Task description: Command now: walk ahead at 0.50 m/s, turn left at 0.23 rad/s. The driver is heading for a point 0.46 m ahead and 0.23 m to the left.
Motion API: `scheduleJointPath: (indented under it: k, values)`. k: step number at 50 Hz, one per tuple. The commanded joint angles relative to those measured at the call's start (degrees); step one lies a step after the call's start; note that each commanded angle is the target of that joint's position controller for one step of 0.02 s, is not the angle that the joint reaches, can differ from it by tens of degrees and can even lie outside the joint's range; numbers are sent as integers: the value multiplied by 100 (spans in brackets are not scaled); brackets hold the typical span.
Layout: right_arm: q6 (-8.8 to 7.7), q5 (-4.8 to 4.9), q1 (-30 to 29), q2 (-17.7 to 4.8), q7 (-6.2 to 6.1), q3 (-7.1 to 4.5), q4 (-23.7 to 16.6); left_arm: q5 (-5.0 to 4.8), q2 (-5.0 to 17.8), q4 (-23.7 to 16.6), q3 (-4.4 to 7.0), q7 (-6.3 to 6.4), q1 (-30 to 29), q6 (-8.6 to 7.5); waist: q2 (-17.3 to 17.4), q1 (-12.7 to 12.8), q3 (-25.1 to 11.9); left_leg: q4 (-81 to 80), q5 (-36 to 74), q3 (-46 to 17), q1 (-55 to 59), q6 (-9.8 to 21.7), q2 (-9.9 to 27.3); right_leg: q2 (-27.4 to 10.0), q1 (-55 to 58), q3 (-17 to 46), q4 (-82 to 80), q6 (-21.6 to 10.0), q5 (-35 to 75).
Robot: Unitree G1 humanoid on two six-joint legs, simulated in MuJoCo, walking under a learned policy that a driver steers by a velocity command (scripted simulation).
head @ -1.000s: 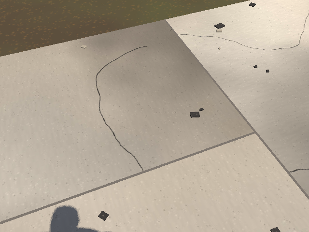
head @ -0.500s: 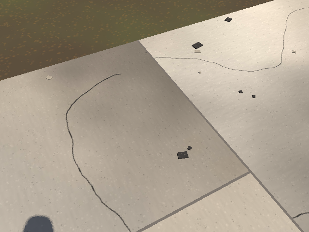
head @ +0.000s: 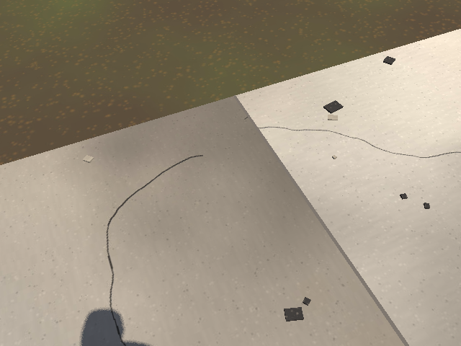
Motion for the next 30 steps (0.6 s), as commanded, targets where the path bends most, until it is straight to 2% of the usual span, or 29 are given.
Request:
scheduleJointPath:
  k: [1,5,8,10,12,13,14,15,16,17,18,19,20,21,22,23,25,27,29,30]
  values:
    - [5,-3,82,-216,33,-62,-213,7,841,-293,154,114,-189,-98,-583,-166,145,-693,992,-212,-271,-34,71,-1570,24,715,-987,-738,1041]
    - [-18,7,-626,-96,148,6,-461,-25,893,-212,144,176,23,-88,-544,80,371,-1745,1673,48,-132,29,-154,-1559,288,145,-1097,-560,1047]
    - [-14,8,-1042,-46,253,58,-696,-59,916,-92,160,194,286,-3,-459,233,541,-2148,1451,169,-405,120,-219,-1771,1000,-82,-892,-518,1333]
    - [-14,11,-1213,-61,337,68,-874,-91,971,-65,188,209,339,86,-474,238,583,-2295,982,321,-495,220,-285,-1922,1428,-192,-590,-458,1816]
    - [-14,15,-1103,-192,416,18,-999,-119,1125,-141,234,247,164,171,-633,49,414,-2344,378,632,-53,389,-517,-1977,1611,-374,-8,-336,3392]
    - [-2,11,-853,-320,434,-47,-1005,-125,1221,-194,262,277,85,213,-770,-121,163,-2285,83,834,429,494,-731,-1968,1644,-467,499,-263,4474]
    - [10,17,-222,-526,437,-163,-896,-121,1274,-247,274,304,-15,266,-814,-482,-211,-2354,-12,975,1280,633,-983,-1872,1508,-590,1399,-158,5195]
    - [23,28,699,-874,381,-352,-684,-127,1242,-318,245,323,-81,285,-644,-948,-707,-2683,303,816,2712,858,-1127,-1621,861,-708,2694,44,4858]
    - [78,18,1485,-1454,237,-515,-564,18,994,-492,142,307,41,207,351,-1085,-1360,-2716,468,-1003,4476,1290,46,-1246,-725,-755,4642,290,2339]
    - [30,33,1254,-1627,258,-490,-699,14,295,-710,-82,177,418,-21,1389,-527,-2007,-3767,-394,-4350,6109,2445,1257,79,-2996,202,6493,569,-2288]
    - [17,-22,1379,-1155,265,-351,-693,-200,847,-804,40,75,-189,-266,679,-867,-1974,-4057,-557,-4137,6114,2134,1114,-284,-3618,1124,6726,370,-2167]
    - [-14,-42,1146,-859,241,-281,-730,-339,959,-952,62,39,-616,-368,401,-843,-1282,-4018,-217,-3190,5497,1868,890,-538,-3840,1033,6490,223,-1731]
    - [-44,-40,730,-736,254,-234,-825,-264,881,-942,61,73,-731,-388,-285,-556,-762,-4094,384,-2513,4524,1694,638,-796,-3585,989,5910,212,-1329]
    - [-55,-56,395,-556,242,-178,-928,-122,957,-912,133,121,-759,-333,-382,-359,-534,-4188,865,-2057,3817,1583,449,-964,-3188,957,5386,261,-1131]
    - [-52,-97,250,-518,220,-148,-1014,-80,942,-930,159,125,-669,-242,-276,-191,-427,-4329,1097,-1894,3329,1576,331,-1044,-2834,975,5171,317,-1023]
    - [-52,-83,230,-574,197,-158,-1042,-48,882,-965,171,134,-603,-164,-224,-107,-368,-4434,1221,-1809,3064,1602,270,-1053,-2696,947,4904,407,-977]
    - [-68,-109,261,-745,124,-182,-1060,-3,762,-998,158,176,-619,-46,-154,-32,-192,-4430,2636,-1278,2622,1589,198,-988,-2605,750,4400,623,-714]
    - [-35,-105,372,-829,45,-200,-1013,40,640,-1111,117,199,-904,-7,-69,-93,-133,-4277,3587,-725,2385,1377,-56,-841,-2474,584,3532,737,-55]
    - [37,-70,524,-786,-5,-186,-961,30,507,-1178,57,160,-1215,-21,89,-269,-250,-4119,3604,-370,2331,1079,-332,-628,-2094,467,2588,684,910]
    - [67,-61,648,-774,-25,-177,-919,9,499,-1225,43,129,-1378,-36,150,-383,-324,-4073,3437,-361,2412,980,-351,-529,-1960,439,2238,651,1373]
